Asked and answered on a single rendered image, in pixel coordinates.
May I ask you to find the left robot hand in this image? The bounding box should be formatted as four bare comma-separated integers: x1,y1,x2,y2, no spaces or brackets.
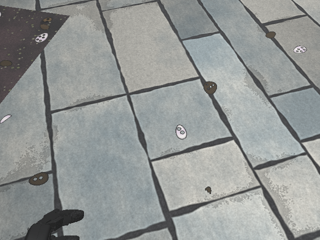
24,208,84,240

